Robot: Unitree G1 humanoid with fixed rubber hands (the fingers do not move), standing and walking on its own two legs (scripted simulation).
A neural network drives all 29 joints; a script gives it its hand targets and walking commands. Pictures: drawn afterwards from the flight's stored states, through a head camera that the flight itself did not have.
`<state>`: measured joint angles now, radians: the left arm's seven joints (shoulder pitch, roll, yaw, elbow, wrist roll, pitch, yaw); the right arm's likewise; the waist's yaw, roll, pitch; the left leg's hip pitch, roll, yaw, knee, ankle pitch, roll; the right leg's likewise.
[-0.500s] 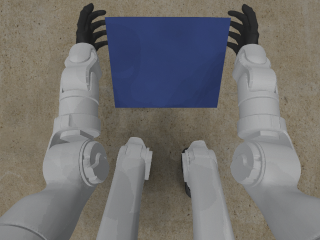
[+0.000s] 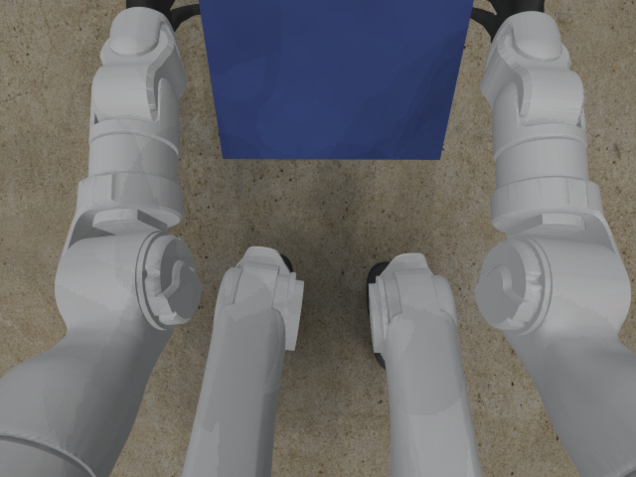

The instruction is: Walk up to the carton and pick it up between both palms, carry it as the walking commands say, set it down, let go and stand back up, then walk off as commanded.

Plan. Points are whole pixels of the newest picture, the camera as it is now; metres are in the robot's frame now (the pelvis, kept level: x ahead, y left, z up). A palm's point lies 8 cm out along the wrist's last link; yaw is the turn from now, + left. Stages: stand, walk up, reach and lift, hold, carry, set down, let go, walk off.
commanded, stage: set down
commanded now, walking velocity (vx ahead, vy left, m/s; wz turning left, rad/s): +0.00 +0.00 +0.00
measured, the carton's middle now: (331, 47) +0.55 +0.02 -0.24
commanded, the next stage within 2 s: none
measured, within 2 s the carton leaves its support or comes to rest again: neither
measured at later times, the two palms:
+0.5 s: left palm (173, 15) +0.56 +0.19 -0.19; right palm (487, 17) +0.57 -0.15 -0.19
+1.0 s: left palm (176, 9) +0.57 +0.19 -0.21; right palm (483, 10) +0.58 -0.15 -0.20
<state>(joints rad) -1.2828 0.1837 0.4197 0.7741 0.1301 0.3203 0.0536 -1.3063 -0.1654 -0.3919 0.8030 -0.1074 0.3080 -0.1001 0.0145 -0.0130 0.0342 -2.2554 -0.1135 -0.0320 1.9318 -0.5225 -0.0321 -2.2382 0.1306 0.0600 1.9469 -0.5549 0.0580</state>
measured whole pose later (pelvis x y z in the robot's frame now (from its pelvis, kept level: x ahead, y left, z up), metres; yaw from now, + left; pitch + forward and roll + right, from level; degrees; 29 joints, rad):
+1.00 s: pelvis +0.01 +0.00 -0.06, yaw +0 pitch +40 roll +0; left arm -1.45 0.28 0.42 0.90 0.07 0.24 -0.02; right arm -1.49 -0.24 -0.40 0.91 -0.07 0.23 -0.04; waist 0.03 -0.01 0.31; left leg -2.25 -0.08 0.00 2.19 -0.64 -0.01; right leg -2.24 0.11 0.03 2.20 -0.66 0.04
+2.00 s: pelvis +0.03 +0.00 -0.07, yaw +0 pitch +40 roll +0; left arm -1.44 0.27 0.48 0.86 0.07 0.18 -0.06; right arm -1.48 -0.23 -0.44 0.88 -0.06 0.16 0.00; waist 0.02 0.00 0.37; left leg -2.25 -0.06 0.02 2.26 -0.71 0.00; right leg -2.23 0.09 0.01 2.28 -0.75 0.02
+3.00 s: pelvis +0.00 +0.00 -0.07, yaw +0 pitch +33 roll +0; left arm -1.59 0.49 0.15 1.11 -0.20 0.12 0.07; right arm -1.59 -0.47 -0.10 1.07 0.22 0.14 -0.09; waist 0.01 -0.01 0.48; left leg -2.21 -0.02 0.03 2.24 -0.61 0.02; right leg -2.20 0.04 -0.01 2.26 -0.64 0.00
